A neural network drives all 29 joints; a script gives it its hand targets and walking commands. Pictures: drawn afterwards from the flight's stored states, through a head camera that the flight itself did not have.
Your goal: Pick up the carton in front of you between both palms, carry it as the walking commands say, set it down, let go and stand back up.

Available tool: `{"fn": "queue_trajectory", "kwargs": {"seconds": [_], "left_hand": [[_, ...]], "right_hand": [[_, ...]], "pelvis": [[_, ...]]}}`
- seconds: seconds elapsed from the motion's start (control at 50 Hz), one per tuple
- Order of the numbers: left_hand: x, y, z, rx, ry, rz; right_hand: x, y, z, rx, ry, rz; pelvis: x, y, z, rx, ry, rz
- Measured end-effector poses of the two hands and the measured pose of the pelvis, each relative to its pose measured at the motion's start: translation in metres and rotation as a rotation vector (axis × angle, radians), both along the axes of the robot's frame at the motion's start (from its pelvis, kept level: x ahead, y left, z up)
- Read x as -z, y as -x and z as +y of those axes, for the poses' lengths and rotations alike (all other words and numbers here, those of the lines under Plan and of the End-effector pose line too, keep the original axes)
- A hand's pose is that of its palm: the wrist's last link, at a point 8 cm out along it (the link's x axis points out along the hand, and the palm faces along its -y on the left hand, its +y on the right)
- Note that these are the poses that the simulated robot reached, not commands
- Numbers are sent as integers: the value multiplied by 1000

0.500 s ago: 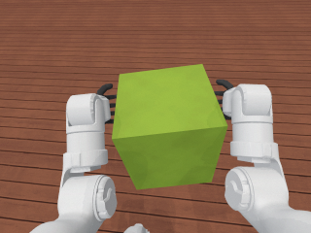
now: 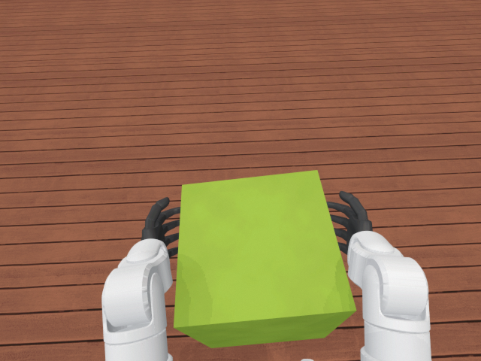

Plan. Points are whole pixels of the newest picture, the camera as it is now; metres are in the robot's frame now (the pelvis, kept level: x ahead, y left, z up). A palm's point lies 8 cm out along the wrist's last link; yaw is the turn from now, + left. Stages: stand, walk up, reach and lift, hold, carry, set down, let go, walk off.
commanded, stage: carry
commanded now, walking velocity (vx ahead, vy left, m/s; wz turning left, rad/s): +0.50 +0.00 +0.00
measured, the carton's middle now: (259, 267) +0.28 -0.01 +0.00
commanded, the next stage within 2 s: none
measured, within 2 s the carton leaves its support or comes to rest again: neither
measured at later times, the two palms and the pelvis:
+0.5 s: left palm (164, 126) +0.56 +0.17 +0.09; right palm (304, 115) +0.58 -0.13 +0.09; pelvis +0.31 +0.00 -0.01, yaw +3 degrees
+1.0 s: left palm (181, 53) +0.89 +0.16 +0.09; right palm (285, 50) +0.90 -0.14 +0.08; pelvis +0.63 +0.01 -0.02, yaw +2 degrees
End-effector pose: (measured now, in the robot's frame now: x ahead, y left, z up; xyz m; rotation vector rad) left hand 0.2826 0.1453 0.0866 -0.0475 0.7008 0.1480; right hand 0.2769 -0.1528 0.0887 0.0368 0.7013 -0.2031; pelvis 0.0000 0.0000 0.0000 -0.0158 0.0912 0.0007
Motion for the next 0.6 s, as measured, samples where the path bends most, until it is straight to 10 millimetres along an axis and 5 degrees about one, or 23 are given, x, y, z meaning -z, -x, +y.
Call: {"fn": "queue_trajectory", "kwargs": {"seconds": [0.14,0.3,0.46,0.6], "left_hand": [[-11,-85,-13,-35,-34,-77],[2,-150,-6,-93,-31,67],[-6,-248,13,-81,-20,7],[24,-350,40,-43,-1,32]], "right_hand": [[-3,-97,-13,-43,-24,-79],[8,-180,-5,-103,-17,64],[-3,-275,14,-97,-2,3],[20,-365,40,-73,35,31]], "pelvis": [[24,-103,-21,-35,6,-39],[5,-182,-29,-62,-16,-26],[3,-276,-8,-57,-17,-19],[22,-372,25,-17,-31,-22]]}}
